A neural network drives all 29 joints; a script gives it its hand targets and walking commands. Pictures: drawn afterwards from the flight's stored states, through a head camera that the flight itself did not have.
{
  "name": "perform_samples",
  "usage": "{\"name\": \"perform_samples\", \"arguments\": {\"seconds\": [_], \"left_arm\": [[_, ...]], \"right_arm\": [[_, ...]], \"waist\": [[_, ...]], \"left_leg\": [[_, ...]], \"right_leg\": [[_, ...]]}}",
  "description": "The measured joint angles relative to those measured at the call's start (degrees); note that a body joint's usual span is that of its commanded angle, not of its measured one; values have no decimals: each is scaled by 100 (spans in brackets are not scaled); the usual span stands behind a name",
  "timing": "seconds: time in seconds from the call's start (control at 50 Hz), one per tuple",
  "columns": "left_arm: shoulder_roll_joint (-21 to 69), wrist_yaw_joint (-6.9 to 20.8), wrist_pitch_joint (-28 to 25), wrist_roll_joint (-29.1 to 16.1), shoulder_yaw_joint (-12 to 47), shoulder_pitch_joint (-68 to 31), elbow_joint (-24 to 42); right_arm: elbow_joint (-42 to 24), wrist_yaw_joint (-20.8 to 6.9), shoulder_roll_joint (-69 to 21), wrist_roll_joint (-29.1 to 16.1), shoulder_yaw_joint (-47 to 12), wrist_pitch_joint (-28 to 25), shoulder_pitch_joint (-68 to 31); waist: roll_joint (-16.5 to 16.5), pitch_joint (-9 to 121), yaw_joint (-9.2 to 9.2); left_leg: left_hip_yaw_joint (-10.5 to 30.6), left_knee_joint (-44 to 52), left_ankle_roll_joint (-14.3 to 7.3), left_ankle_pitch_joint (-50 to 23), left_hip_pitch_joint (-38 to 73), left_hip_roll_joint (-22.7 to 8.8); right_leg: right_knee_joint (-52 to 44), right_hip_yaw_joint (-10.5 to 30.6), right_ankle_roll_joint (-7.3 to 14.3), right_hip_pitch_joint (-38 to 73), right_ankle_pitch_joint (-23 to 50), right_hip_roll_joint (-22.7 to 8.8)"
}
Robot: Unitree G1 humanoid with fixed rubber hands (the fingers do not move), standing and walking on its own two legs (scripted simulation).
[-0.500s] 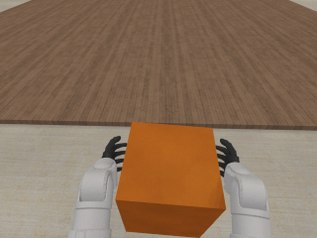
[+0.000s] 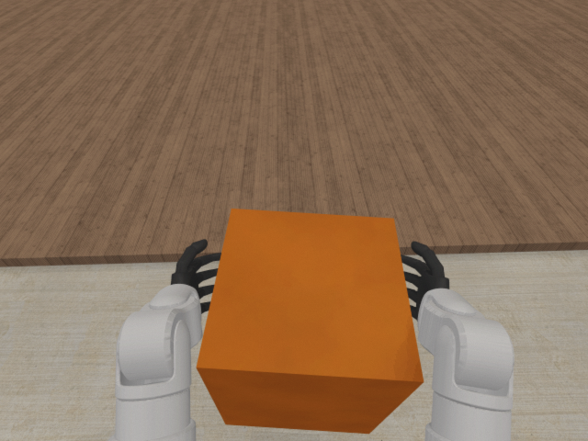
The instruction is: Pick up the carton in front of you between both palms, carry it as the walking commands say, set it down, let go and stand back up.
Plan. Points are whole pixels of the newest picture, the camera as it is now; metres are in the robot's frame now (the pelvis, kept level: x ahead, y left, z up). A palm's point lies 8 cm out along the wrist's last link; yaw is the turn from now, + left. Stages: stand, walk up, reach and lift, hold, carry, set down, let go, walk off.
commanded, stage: carry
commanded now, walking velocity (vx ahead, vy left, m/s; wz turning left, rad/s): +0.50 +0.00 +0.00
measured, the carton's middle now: (304, 328) +0.27 +0.00 +0.03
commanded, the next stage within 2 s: none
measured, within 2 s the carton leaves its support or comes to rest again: neither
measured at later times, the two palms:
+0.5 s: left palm (215, 148) +0.60 +0.16 +0.10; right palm (373, 145) +0.60 -0.14 +0.10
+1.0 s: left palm (235, 50) +0.91 +0.15 +0.17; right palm (362, 49) +0.91 -0.15 +0.16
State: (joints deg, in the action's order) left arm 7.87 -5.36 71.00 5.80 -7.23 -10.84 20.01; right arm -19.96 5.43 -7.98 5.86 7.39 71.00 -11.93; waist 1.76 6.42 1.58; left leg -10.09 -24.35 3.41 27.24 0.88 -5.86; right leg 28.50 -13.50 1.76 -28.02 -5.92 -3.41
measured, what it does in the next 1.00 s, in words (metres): walks ahead: left foot, then right foot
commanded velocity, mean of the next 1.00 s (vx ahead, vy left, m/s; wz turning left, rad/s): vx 0.22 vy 0.00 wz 0.00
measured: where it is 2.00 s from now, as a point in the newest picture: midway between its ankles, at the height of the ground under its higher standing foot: (289, 346)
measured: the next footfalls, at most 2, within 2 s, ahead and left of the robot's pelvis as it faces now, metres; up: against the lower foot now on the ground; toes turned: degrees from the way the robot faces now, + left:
left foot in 0.48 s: +0.49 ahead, +0.10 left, +0.00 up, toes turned +13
right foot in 0.84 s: +0.66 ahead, -0.07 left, +0.00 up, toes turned -4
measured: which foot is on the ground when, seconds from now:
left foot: down 0.00-0.02, up 0.04-0.46, down 0.48-1.00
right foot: down 0.00-0.50, up 0.52-0.82, down 0.84-1.00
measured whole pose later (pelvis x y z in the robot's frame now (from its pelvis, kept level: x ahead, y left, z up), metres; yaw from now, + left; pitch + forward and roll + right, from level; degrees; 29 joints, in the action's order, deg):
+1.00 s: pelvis +0.54 +0.00 +0.01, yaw +0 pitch +4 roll -1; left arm 0.2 -7.0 78.0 4.2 -11.8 -43.8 0.7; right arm -0.6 6.5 1.9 2.9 13.1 78.1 -44.6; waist 2.6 0.2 0.4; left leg -10.0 -32.0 -0.5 24.1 -10.7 -3.2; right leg 31.9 -10.5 2.9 -23.4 -12.3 -1.7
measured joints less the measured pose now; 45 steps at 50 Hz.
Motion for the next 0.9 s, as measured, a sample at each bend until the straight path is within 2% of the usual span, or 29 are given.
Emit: {"name": "perform_samples", "arguments": {"seconds": [0.02, 0.04, 0.08, 0.1, 0.14, 0.2, 0.28, 0.36, 0.44, 0.48, 0.5, 0.54, 0.58, 0.6, 0.64, 0.74, 0.8, 0.84, 0.9], "left_arm": [[11, 1, -55, 13, 20, -58, -100], [21, 1, -100, 34, 44, -111, -220], [23, 2, -125, 64, 85, -113, -368], [14, 3, -128, 58, 91, -58, -371], [-4, 3, -159, 22, 95, 77, -290], [-23, 3, -250, -17, 93, 209, -101], [-31, 6, -363, -72, 88, 287, 100], [-34, 18, -356, -81, 147, 307, 211], [-34, 23, -207, -38, 212, 303, 312], [-39, 15, -95, -19, 177, 229, 440], [-43, 8, -57, -26, 104, 145, 458], [-46, -1, 30, -36, -23, -13, 498], [-1, -12, 117, -40, -102, -151, 602], [38, -22, 149, -39, -129, -219, 671], [74, -35, 190, -37, -145, -392, 798], [-37, -50, 247, -69, -201, -1062, 803], [-268, -109, 374, -93, -245, -1612, 403], [-440, -125, 500, -126, -297, -2021, -12], [-593, -156, 596, -142, -354, -2587, -817]], "right_arm": [[31, -4, 25, -10, 48, -22, -28], [83, -8, 58, -24, 90, -40, -39], [173, -15, 60, -27, 146, -44, -12], [189, -17, 8, -8, 168, -50, 19], [165, -23, -6, 17, 86, -82, 96], [77, -33, 17, 19, -60, -192, 162], [-95, -46, 27, 35, -179, -328, 245], [-293, -47, 39, 39, -205, -320, 346], [-426, -48, 44, 19, -183, -185, 384], [-461, -45, 31, -7, -158, -104, 256], [-400, -44, 16, -6, -152, -117, 150], [-316, -36, -19, -8, -110, -89, -68], [-406, -24, -47, -32, -41, -22, -191], [-491, -22, -57, -50, 5, 5, -233], [-684, -20, -82, -85, 112, 45, -341], [-843, -18, -89, -90, 381, 107, -906], [-430, 47, 92, -74, 419, 219, -1466], [-9, 72, 267, -95, 446, 334, -1867], [797, 89, 651, -197, 465, 513, -2478]], "waist": [[75, -22, -54], [90, -69, -106], [32, -198, -151], [-4, -255, -165], [-49, -355, -209], [-121, -440, -283], [-162, -379, -303], [-141, -240, -248], [-166, -151, -215], [-240, -181, -177], [-361, -232, -137], [-382, -393, -74], [-328, -576, -66], [-313, -651, -69], [-279, -765, -67], [-286, -821, -86], [-304, -770, -107], [-341, -702, -141], [-36, -620, -173]], "left_leg": [[75, -746, -18, 140, -242, -163], [289, -1695, -68, 92, -645, -195], [621, -3356, -218, -88, -1548, -60], [652, -3855, -291, -258, -1953, -14], [599, -4162, -375, -682, -2603, -7], [477, -3723, -400, -1123, -3246, -33], [346, -2590, -367, -1622, -3660, -41], [124, -1352, -409, -2127, -3642, 23], [-244, -533, -536, -2448, -3249, 177], [-449, -327, -664, -2280, -2882, 322], [-533, -607, -832, -2111, -2890, 372], [-589, -882, -981, -1778, -2828, 348], [-601, -654, -902, -1750, -2565, 319], [-603, -466, -902, -1755, -2406, 327], [-579, -99, -887, -1781, -2101, 337], [-455, 207, -776, -1583, -1594, 345], [-390, -34, -682, -1226, -1397, 363], [-361, -410, -599, -856, -1314, 397], [-197, -967, -483, -444, -1327, 229]], "right_leg": [[268, -90, 146, -19, 47, 39], [510, -137, 262, -25, -173, 47], [493, -190, 367, 188, -553, 37], [328, -201, 343, 348, -597, 38], [-90, -204, 287, 704, -565, 69], [-659, -142, 255, 1232, -566, 102], [-1186, -54, 154, 1902, -714, 122], [-1434, -11, -18, 2573, -1079, 137], [-1321, 61, -261, 3217, -1691, 94], [-572, 157, -365, 3268, -2246, -63], [251, 240, -364, 2994, -2321, -252], [2286, 727, -315, 2058, -2173, -215], [3570, 967, -199, 1171, -2019, -63], [3752, 984, -153, 822, -1886, -43], [3471, 932, -121, 316, -1646, -48], [1593, 824, -149, -147, -1159, 4], [681, 663, -110, -43, -429, 53], [6, 512, -67, 241, 398, 56], [165, 382, 132, 428, -223, 176]]}}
